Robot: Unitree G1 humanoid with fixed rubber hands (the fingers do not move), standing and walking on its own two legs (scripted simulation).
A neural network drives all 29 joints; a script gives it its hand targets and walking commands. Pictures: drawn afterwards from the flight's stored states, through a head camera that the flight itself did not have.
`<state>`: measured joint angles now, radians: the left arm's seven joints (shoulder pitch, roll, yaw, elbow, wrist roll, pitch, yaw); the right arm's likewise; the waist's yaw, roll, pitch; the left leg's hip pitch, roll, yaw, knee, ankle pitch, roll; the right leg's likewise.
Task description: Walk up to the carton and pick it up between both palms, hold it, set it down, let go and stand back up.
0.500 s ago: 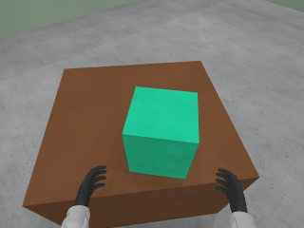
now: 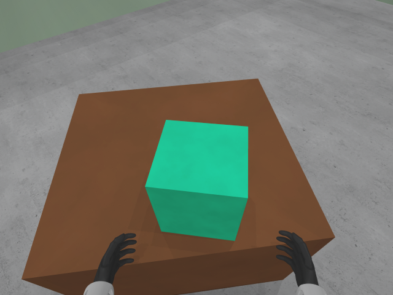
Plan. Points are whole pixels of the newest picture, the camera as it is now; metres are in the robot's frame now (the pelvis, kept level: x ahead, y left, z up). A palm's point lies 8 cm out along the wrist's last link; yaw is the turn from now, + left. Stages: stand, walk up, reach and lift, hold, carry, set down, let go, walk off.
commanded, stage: set down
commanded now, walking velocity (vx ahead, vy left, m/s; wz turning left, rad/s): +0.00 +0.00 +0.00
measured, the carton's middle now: (201, 182) +0.41 +0.02 -0.08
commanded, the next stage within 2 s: let go in 0.82 s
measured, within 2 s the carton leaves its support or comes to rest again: neither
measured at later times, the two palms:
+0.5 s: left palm (106, 281) +0.17 +0.22 -0.08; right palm (309, 279) +0.17 -0.19 -0.07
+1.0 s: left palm (108, 283) +0.17 +0.22 -0.08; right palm (314, 283) +0.17 -0.21 -0.08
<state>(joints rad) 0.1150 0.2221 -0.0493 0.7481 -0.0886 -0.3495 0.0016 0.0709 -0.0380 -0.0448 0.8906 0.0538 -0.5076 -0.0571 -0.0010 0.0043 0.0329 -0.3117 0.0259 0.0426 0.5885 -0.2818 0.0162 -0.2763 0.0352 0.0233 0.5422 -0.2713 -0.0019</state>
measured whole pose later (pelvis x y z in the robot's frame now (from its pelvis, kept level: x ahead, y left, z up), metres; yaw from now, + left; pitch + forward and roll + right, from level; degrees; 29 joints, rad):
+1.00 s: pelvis +0.01 +0.00 +0.00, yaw +0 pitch -3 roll -1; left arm 0.16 0.22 -0.05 0.63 -0.09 0.02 0.01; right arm 0.10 -0.10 -0.03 0.88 0.05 -0.29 0.00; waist 0.00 0.00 0.03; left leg -0.21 0.03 0.04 0.54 -0.28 0.01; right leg -0.18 0.04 0.02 0.50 -0.27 -0.01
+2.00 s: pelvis +0.01 -0.01 +0.00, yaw +0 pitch -3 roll -1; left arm 0.19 0.34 -0.05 0.77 -0.06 0.00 0.01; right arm 0.17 -0.27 -0.03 0.86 0.05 -0.03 -0.01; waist 0.00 0.00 0.03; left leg -0.21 0.03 0.04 0.53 -0.27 0.01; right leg -0.18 0.04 0.02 0.50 -0.27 -0.01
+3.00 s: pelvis +0.01 -0.01 +0.00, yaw +0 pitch -3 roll -1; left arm 0.19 0.34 -0.05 0.88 -0.06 -0.01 0.01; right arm 0.17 -0.27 -0.03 0.90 0.05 -0.03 -0.01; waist 0.00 0.00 0.03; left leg -0.21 0.03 0.04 0.53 -0.27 0.01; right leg -0.18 0.04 0.02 0.50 -0.27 -0.01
